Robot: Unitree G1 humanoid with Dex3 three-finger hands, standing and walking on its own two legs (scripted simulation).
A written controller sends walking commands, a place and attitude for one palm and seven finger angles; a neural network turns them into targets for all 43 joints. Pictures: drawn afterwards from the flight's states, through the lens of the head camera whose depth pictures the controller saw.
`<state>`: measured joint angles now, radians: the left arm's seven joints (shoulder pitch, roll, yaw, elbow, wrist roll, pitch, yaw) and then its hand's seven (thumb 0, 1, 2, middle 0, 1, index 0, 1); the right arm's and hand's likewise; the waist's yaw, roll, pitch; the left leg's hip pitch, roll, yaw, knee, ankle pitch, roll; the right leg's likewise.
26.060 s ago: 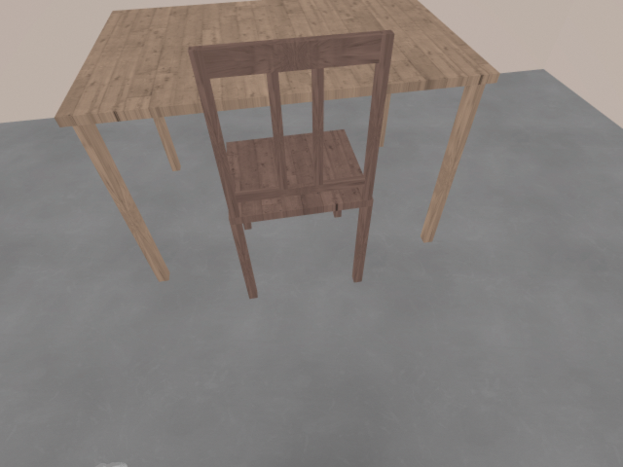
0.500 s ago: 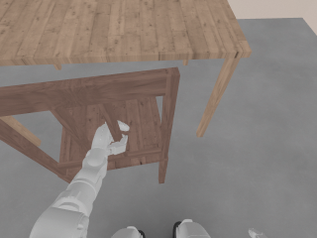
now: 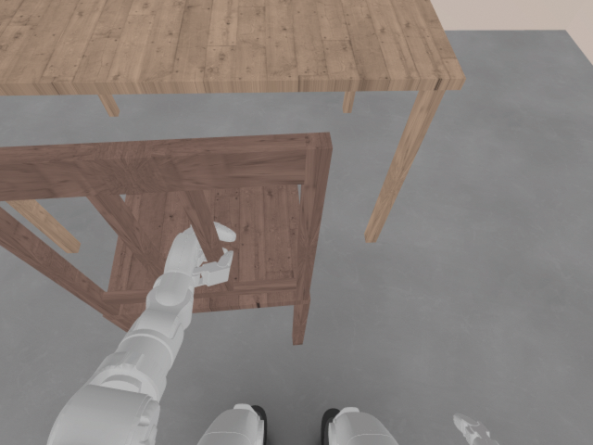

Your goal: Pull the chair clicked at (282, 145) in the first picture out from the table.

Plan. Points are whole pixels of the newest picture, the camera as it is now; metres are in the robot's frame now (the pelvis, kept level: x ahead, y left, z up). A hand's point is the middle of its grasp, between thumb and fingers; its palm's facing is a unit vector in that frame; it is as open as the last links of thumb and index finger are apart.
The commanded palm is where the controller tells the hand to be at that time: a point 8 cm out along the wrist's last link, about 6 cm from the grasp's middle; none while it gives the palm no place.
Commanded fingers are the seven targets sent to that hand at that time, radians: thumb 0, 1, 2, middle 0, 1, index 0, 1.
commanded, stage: step backward, pulling the chair out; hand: left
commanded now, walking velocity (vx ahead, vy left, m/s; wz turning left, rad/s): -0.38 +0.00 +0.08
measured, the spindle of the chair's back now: (146, 252) +0.38 +0.25 -0.06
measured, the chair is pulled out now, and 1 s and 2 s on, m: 0.23 0.35 0.49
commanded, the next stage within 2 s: none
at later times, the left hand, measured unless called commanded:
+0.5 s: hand (219, 301) +0.31 +0.12 -0.06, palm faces -0.02 -0.98 -0.20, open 5.7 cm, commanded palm +0.30 +0.18 -0.05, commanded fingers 0.00 0.90 0.90 -0.50 -1.45 -0.50 -1.45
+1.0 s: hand (214, 348) +0.24 +0.12 -0.06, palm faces -0.01 -0.98 -0.21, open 5.8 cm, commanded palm +0.25 +0.17 -0.05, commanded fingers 0.00 0.90 0.90 -0.50 -1.45 -0.50 -1.45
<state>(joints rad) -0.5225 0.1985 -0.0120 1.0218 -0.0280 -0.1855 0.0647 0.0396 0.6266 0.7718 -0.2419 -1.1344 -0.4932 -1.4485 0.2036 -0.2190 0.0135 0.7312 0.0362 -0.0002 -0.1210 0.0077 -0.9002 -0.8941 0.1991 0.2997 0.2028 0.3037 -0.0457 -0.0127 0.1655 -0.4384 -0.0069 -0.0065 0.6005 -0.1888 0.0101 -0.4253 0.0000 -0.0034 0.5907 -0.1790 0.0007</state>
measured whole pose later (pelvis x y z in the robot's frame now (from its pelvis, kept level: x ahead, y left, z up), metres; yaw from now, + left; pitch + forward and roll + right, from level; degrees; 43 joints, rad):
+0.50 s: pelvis -0.06 -0.01 +0.00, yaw +1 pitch +2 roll -1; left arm -0.56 0.21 0.02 1.06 -0.03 -0.18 0.07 0.06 0.61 0.78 -0.26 -1.14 -0.49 -1.45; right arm 0.19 -0.22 0.01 0.75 0.04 -0.03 -0.12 0.01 -0.90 -0.89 0.20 0.30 0.20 0.30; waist -0.06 0.00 0.16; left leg -0.44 0.00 -0.04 0.63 -0.23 -0.01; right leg -0.45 0.01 -0.01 0.58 -0.17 0.00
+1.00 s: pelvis -0.12 -0.02 -0.01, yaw +1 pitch -1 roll +0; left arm -0.52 0.21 0.02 1.08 -0.03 -0.19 0.07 0.06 0.59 0.79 -0.29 -1.18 -0.49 -1.45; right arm 0.21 -0.22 0.02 0.77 0.05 -0.06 -0.13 0.01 -0.90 -0.89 0.20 0.30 0.21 0.30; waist -0.06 -0.01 0.16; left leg -0.51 -0.02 -0.04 0.85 -0.40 -0.02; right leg -0.48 -0.02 -0.04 0.59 -0.07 -0.03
